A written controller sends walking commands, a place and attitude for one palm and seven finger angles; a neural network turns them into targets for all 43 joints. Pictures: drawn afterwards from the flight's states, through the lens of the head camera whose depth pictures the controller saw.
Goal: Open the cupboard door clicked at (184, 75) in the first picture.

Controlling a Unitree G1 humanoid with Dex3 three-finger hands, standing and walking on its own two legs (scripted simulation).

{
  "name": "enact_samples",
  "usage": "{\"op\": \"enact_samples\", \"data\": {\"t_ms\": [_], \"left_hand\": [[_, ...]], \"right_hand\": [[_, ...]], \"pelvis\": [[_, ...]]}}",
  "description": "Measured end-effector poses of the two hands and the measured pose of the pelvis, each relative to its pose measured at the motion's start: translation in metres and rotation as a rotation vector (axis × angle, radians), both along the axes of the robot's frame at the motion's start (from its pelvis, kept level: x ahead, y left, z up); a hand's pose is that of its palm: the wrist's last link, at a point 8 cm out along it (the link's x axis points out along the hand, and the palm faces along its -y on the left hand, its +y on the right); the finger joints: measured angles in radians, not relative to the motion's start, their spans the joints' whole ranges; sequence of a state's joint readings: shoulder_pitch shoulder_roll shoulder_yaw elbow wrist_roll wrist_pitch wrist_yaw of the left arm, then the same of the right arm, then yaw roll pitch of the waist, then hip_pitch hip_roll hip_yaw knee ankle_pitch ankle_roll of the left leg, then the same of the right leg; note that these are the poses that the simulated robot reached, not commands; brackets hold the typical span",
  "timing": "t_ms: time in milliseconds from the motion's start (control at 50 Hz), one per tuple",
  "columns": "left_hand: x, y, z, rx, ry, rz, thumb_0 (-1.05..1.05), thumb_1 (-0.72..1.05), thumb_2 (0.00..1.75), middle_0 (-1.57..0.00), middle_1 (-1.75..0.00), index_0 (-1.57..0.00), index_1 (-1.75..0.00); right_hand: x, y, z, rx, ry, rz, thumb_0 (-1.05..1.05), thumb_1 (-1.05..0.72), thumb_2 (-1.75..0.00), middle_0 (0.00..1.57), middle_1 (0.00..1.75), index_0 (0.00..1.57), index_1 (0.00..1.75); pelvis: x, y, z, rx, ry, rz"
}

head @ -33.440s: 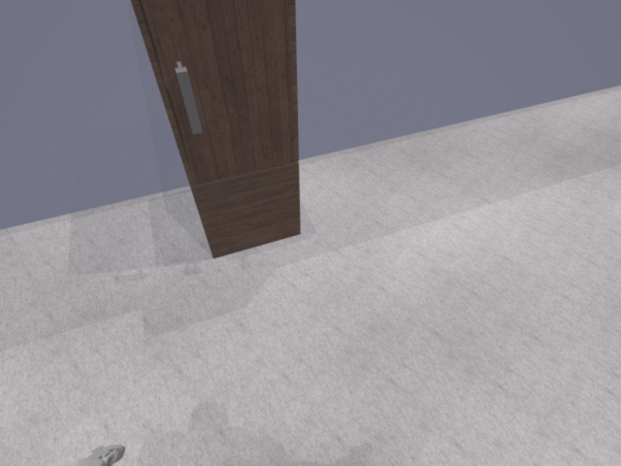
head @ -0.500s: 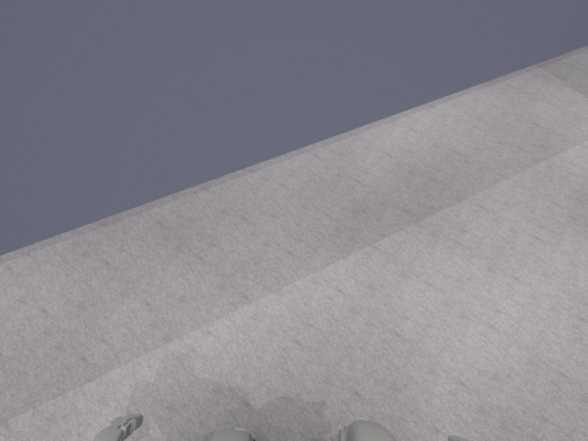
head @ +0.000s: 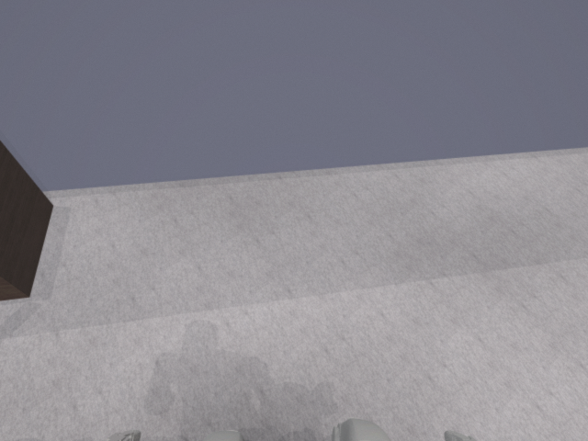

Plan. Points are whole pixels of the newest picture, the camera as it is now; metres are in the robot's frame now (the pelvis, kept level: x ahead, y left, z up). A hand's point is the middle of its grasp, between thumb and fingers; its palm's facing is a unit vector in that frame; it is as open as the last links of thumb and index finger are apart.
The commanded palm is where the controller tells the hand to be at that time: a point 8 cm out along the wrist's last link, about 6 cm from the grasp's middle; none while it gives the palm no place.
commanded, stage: turn to face it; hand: left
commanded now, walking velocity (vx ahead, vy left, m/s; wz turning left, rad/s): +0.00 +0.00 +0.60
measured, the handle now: out of the picture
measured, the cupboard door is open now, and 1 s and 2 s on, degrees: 49 49 49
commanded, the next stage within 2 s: take the last steps up to it in 1.62 s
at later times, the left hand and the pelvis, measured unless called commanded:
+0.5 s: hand out of the picture +0.00 +0.18 -0.17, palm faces +0.32 -0.92 -0.21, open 7.4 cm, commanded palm none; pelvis +0.00 -0.03 +0.00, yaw +19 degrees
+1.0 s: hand out of the picture -0.03 +0.17 -0.15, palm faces +0.57 -0.77 -0.27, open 7.4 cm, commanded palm none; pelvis +0.01 -0.06 +0.01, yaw +37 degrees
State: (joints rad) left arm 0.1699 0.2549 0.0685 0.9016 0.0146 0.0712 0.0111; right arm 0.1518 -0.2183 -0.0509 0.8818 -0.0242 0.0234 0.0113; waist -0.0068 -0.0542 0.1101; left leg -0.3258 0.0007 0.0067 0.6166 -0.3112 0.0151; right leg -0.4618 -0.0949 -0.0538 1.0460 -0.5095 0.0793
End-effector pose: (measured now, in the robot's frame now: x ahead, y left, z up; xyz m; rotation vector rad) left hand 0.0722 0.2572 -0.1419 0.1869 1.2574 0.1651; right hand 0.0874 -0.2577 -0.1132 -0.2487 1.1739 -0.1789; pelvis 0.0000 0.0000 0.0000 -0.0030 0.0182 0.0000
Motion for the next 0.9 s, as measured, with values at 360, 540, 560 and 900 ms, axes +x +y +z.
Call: {"op": "enact_samples", "data": {"t_ms": [360,540,560,900], "left_hand": [[-0.042,-0.035,0.031,0.060,-0.085,0.183,0.00,0.91,0.90,-0.20,-0.30,-0.20,-0.30],[-0.105,-0.029,-0.006,-0.027,-0.012,0.348,0.01,0.91,0.90,-0.21,-0.30,-0.20,-0.30],[-0.111,-0.026,-0.008,-0.024,0.004,0.363,0.01,0.91,0.90,-0.21,-0.30,-0.20,-0.30],[-0.116,-0.035,0.029,0.115,-0.119,0.523,0.01,0.91,0.90,-0.20,-0.30,-0.20,-0.30]], "right_hand": [[0.043,-0.026,-0.010,0.053,0.065,0.165,0.01,-0.91,-0.90,0.20,0.30,0.19,0.30],[0.096,0.018,-0.001,0.003,-0.028,0.356,0.00,-0.91,-0.90,0.20,0.30,0.19,0.30],[0.098,0.023,0.001,-0.002,-0.033,0.374,0.00,-0.91,-0.90,0.20,0.30,0.19,0.30],[0.114,0.017,-0.021,0.040,0.081,0.512,0.00,-0.90,-0.90,0.21,0.30,0.20,0.30]], "pelvis": [[0.000,-0.041,0.009,0.027,-0.020,0.231],[-0.003,-0.023,-0.006,0.006,-0.008,0.355],[-0.004,-0.023,-0.006,0.006,-0.010,0.363],[0.008,-0.058,-0.001,-0.001,-0.010,0.572]]}}
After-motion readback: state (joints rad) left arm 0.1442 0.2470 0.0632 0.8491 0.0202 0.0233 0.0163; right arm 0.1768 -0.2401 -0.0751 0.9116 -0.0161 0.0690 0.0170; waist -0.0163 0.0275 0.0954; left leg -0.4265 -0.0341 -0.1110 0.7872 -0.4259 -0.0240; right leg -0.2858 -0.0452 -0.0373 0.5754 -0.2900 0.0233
